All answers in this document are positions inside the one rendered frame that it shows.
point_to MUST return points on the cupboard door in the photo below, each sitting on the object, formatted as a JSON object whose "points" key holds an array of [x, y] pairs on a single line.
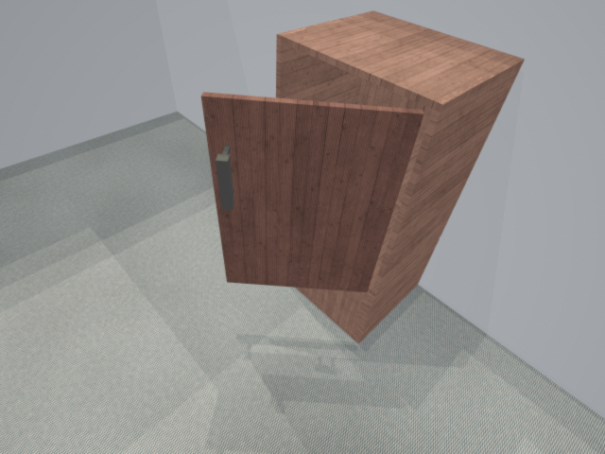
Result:
{"points": [[315, 184]]}

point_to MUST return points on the handle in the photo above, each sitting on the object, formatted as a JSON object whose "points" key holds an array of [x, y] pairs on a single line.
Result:
{"points": [[225, 181]]}

